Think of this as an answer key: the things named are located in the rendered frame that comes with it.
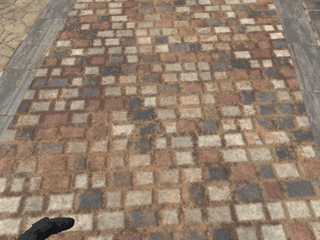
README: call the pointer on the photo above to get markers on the robot left hand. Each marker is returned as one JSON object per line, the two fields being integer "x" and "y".
{"x": 46, "y": 227}

